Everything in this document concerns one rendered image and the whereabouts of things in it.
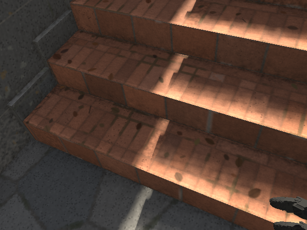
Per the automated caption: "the right robot hand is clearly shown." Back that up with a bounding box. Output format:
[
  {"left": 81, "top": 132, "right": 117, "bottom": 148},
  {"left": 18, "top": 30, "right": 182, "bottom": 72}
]
[{"left": 270, "top": 196, "right": 307, "bottom": 230}]

